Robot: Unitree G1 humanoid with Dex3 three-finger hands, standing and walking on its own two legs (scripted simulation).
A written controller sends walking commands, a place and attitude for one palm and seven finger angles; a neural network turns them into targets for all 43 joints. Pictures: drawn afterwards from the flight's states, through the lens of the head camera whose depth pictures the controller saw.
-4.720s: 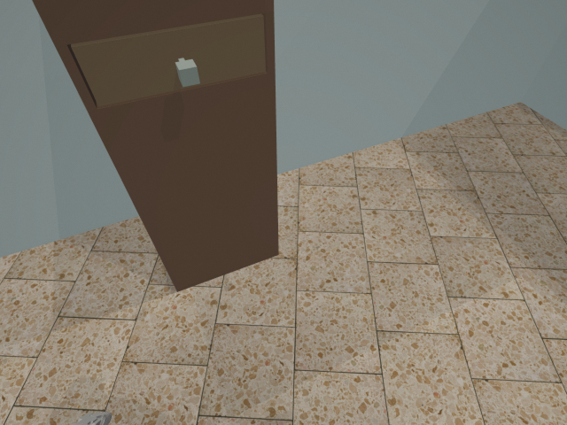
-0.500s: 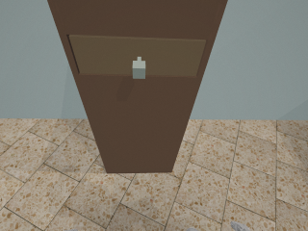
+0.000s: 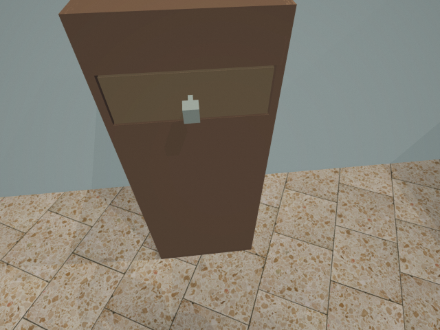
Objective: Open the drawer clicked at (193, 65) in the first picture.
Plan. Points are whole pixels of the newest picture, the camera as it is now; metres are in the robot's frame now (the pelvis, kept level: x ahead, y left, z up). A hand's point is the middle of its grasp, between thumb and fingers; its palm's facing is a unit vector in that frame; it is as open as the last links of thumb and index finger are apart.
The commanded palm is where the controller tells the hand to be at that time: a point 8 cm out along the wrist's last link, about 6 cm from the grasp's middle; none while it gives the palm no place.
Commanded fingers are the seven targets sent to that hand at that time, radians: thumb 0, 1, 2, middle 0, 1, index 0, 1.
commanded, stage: come to a stop and stand still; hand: left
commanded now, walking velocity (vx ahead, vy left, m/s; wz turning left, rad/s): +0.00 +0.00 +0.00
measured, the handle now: (190, 106) +0.55 +0.09 +0.12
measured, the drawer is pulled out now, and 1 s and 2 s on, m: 0.00 0.00 0.00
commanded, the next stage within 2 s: look again from close up in 0.26 s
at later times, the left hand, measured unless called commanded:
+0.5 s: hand out of the picture -0.03 +0.15 -0.18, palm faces +0.02 -0.99 -0.17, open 7.4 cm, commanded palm none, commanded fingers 0.00 0.90 0.90 -0.20 -0.30 -0.20 -0.30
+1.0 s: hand out of the picture -0.05 +0.19 -0.18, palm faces +0.05 -0.98 -0.17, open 7.4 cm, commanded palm none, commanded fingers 0.00 0.90 0.90 -0.20 -0.30 -0.20 -0.30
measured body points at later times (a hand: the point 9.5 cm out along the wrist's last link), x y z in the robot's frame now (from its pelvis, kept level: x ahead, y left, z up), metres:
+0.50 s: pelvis -0.01 +0.00 -0.01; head -0.01 +0.00 +0.44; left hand -0.03 +0.21 -0.17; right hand -0.02 -0.21 -0.17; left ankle +0.02 +0.10 -0.74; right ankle -0.02 -0.11 -0.74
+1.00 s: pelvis -0.03 +0.01 +0.00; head -0.04 +0.03 +0.44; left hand -0.05 +0.24 -0.17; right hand +0.00 -0.21 -0.15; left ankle +0.02 +0.10 -0.74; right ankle -0.02 -0.11 -0.74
